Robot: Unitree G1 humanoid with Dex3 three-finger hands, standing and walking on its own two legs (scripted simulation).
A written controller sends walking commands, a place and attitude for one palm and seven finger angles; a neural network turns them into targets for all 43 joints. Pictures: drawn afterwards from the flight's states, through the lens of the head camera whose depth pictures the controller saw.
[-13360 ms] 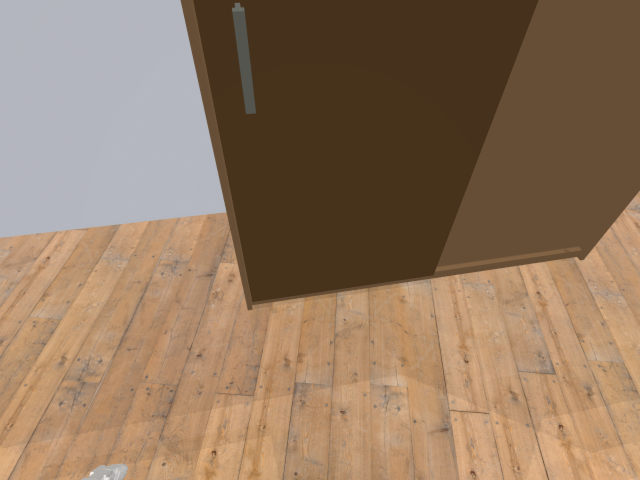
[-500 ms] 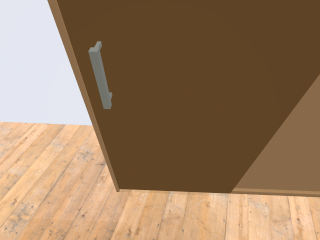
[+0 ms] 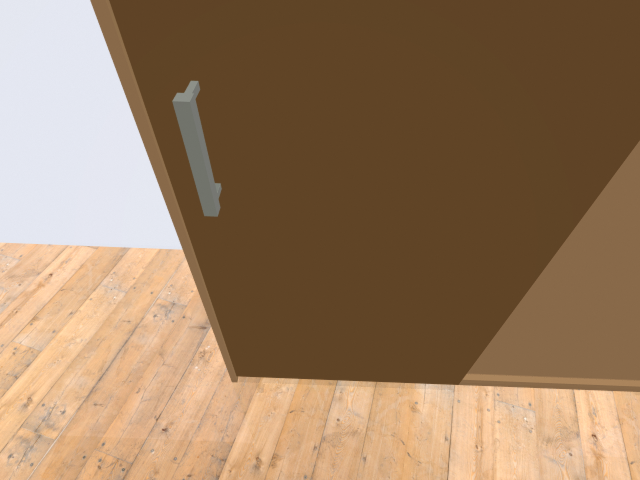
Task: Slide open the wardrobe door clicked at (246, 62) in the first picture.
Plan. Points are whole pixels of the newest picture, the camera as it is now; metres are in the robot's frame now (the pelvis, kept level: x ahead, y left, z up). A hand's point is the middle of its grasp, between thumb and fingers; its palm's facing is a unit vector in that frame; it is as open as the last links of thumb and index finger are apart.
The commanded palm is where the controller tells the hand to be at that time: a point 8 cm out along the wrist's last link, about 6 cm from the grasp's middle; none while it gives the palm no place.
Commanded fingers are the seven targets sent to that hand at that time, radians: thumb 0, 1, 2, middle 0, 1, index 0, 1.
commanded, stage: look again from close up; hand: left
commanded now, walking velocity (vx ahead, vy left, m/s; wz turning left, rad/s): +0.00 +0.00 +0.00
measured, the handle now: (203, 153) +0.51 +0.21 +0.14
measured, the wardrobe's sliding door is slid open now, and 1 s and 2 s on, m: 0.00 0.00 0.00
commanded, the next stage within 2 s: raise the hand with hooked fingers in 0.10 s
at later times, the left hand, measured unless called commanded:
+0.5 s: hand (137, 420) +0.19 +0.23 -0.01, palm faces +0.10 -0.99 -0.08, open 8.0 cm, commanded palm +0.12 +0.29 -0.03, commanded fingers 0.00 0.53 0.74 -0.23 -0.54 -0.23 -0.54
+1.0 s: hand (96, 386) +0.20 +0.27 +0.04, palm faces +0.07 -1.00 -0.06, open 10.8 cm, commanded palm +0.16 +0.31 +0.04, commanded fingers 0.00 -0.06 0.49 -0.27 -0.92 -0.27 -0.92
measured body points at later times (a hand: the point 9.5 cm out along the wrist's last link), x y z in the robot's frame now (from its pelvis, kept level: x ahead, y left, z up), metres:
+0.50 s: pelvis -0.02 +0.00 -0.04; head +0.01 +0.00 +0.40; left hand +0.18 +0.29 -0.01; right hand +0.16 -0.24 -0.12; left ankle -0.03 +0.10 -0.75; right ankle +0.02 -0.08 -0.75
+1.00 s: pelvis -0.02 +0.02 -0.05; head +0.01 +0.03 +0.40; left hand +0.20 +0.32 +0.04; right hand +0.16 -0.20 -0.11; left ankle -0.03 +0.10 -0.75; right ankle +0.01 -0.08 -0.75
